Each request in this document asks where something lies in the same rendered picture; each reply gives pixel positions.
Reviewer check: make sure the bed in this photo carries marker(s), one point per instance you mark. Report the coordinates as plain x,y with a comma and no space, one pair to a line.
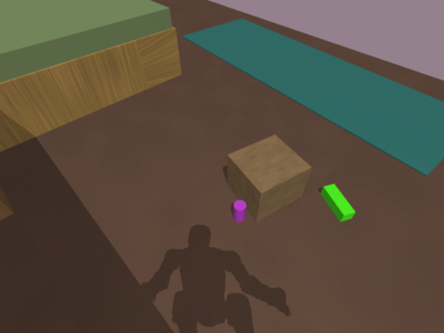
63,59

